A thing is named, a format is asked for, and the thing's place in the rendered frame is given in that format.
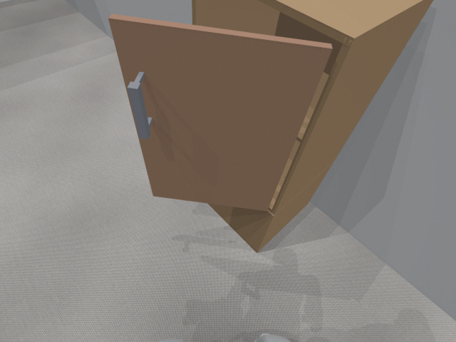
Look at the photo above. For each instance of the handle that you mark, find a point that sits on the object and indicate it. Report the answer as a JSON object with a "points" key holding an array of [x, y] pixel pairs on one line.
{"points": [[138, 105]]}

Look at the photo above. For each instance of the cupboard door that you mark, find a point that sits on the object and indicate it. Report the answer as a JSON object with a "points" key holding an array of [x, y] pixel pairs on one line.
{"points": [[227, 106]]}

